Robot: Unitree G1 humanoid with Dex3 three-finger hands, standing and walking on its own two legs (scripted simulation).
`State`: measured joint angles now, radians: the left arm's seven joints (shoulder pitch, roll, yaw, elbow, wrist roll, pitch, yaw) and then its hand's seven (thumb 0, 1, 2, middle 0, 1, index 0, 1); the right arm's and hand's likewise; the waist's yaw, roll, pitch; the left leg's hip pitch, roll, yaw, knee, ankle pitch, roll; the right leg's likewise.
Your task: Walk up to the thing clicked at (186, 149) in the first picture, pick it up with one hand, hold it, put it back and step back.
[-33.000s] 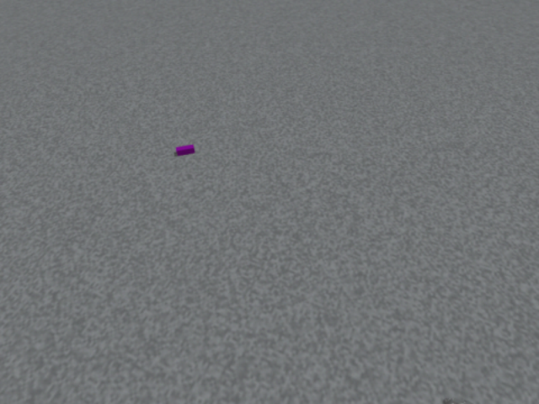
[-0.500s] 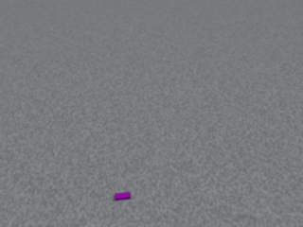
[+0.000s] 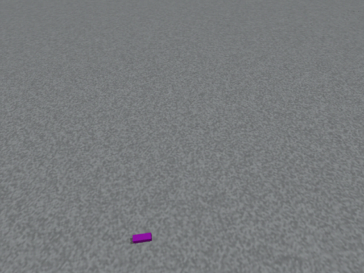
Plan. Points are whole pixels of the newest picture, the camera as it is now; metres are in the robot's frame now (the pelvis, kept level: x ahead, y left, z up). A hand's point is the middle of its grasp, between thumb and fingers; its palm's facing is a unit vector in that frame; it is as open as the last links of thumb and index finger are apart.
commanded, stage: stand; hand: left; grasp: from above
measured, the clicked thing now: (142, 237) +0.40 +0.25 -0.76
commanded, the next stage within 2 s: step back in 1.18 s
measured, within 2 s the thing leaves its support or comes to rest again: neither
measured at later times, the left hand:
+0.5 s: hand out of the picture +0.01 +0.18 -0.18, palm faces +0.02 -0.98 -0.20, open 7.3 cm
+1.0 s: hand out of the picture +0.02 +0.19 -0.18, palm faces +0.01 -0.98 -0.21, open 7.3 cm
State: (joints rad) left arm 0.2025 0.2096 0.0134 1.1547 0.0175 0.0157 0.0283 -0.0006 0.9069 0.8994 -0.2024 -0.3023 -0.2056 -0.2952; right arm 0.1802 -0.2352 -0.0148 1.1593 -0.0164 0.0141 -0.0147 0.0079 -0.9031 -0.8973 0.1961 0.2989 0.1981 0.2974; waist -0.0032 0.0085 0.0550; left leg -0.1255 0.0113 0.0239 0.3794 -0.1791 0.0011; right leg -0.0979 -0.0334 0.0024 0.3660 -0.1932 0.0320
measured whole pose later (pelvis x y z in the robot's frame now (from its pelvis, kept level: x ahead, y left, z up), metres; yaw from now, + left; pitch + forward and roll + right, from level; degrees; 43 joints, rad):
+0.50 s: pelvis +0.01 +0.00 +0.00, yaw -1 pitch -3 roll +0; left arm 0.24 0.15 0.03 1.17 0.02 0.02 0.04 0.00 0.91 0.90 -0.20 -0.30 -0.20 -0.30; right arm 0.24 -0.16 -0.02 1.18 -0.02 0.01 -0.03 0.01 -0.90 -0.90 0.20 0.30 0.20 0.30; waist -0.01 0.00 0.05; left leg -0.14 0.01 0.04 0.41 -0.21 0.01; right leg -0.12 -0.04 0.02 0.40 -0.22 0.04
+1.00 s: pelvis +0.01 +0.01 +0.00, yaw -1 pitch -3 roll +0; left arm 0.26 0.17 0.03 1.13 0.02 0.02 0.04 0.00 0.91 0.90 -0.20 -0.30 -0.20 -0.29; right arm 0.25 -0.17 -0.04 1.14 -0.02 0.00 -0.03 0.01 -0.90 -0.90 0.20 0.30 0.20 0.30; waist -0.01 -0.01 0.06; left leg -0.16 0.00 0.05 0.43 -0.22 0.02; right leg -0.14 -0.04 0.03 0.41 -0.22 0.05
